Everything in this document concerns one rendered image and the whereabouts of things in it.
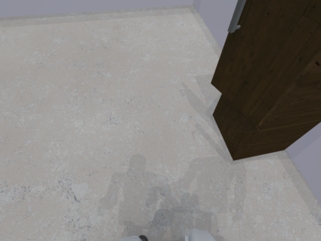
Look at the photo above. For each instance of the cupboard door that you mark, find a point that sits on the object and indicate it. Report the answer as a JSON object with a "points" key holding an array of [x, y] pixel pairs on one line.
{"points": [[261, 60]]}

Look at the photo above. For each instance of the handle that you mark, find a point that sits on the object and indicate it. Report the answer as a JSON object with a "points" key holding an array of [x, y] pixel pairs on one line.
{"points": [[236, 16]]}

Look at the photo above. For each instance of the right robot thigh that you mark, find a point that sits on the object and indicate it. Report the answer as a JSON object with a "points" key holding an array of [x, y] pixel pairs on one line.
{"points": [[198, 235]]}

